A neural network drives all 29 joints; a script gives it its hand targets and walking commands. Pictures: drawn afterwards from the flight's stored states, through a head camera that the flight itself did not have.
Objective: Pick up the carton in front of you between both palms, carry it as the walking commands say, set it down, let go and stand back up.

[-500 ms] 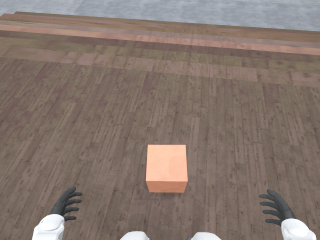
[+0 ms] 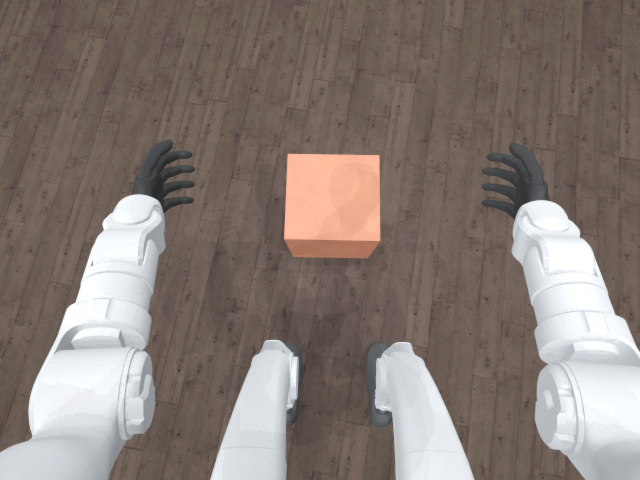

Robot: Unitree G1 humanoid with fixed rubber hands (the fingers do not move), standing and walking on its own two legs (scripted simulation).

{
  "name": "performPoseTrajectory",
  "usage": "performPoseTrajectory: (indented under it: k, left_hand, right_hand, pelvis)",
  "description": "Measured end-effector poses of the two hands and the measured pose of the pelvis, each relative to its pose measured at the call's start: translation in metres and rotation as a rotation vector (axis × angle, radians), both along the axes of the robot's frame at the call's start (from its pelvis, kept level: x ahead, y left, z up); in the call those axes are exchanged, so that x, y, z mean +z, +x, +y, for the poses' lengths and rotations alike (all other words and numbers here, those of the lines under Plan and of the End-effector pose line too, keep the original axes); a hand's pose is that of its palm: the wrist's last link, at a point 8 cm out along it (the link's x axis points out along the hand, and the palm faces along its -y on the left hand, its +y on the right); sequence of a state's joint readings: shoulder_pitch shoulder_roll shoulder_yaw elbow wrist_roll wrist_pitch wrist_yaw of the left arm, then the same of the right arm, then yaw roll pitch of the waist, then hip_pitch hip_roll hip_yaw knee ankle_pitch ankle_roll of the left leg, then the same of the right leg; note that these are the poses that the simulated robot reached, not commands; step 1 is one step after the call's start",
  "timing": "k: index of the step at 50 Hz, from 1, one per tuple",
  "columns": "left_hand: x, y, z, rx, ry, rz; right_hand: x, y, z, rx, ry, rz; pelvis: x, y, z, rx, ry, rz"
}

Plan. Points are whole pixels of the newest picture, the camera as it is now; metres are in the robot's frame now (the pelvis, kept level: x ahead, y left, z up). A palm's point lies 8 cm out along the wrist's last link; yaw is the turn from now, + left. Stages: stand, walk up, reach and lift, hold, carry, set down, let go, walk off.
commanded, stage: reach and lift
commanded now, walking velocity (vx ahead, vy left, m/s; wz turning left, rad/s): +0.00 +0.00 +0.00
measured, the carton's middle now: (331, 211) +0.55 +0.01 -0.56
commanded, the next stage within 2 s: none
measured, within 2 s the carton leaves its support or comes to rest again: neither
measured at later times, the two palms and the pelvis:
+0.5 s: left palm (218, 123) +0.57 +0.19 -0.15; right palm (463, 127) +0.57 -0.18 -0.16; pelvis +0.01 +0.00 -0.03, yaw +0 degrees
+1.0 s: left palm (241, 190) +0.54 +0.20 -0.39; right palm (423, 192) +0.54 -0.18 -0.39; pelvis -0.03 -0.01 -0.24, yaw +0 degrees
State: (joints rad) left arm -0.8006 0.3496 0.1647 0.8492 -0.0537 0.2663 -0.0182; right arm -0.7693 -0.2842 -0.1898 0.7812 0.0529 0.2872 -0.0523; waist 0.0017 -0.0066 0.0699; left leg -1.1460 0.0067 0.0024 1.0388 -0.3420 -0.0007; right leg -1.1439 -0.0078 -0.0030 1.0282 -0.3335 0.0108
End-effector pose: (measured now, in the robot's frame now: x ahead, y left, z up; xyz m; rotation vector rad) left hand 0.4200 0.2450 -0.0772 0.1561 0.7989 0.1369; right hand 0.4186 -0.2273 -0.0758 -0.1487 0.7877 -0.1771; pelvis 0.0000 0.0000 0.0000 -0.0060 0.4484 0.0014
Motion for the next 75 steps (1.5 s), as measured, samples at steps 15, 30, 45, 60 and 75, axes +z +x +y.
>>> performPoseTrajectory:
  k: [15, 30, 45, 60, 75]
  left_hand:
    - [-0.029, 0.119, -0.045, 0.003, -0.084, -0.132]
    - [-0.117, 0.137, -0.054, 0.039, -0.089, -0.129]
    - [-0.271, 0.120, -0.036, 0.055, -0.073, -0.138]
    - [-0.386, 0.123, -0.056, 0.033, -0.098, -0.099]
    - [-0.413, 0.122, -0.061, 0.028, -0.100, -0.105]
  right_hand:
    - [-0.030, 0.120, 0.038, 0.001, 0.098, -0.132]
    - [-0.120, 0.138, 0.039, -0.012, 0.099, -0.134]
    - [-0.272, 0.128, 0.047, 0.019, 0.079, -0.135]
    - [-0.384, 0.122, 0.051, -0.007, 0.095, -0.076]
    - [-0.414, 0.127, 0.057, 0.032, 0.099, -0.086]
  pelvis:
    - [-0.028, -0.018, 0.004, -0.005, 0.006, 0.235]
    - [-0.049, 0.021, -0.005, -0.004, 0.006, 0.459]
    - [-0.197, -0.005, -0.013, 0.005, 0.011, 0.462]
    - [-0.301, -0.046, -0.001, 0.000, -0.015, 0.221]
    - [-0.321, -0.032, -0.004, 0.000, 0.002, 0.167]
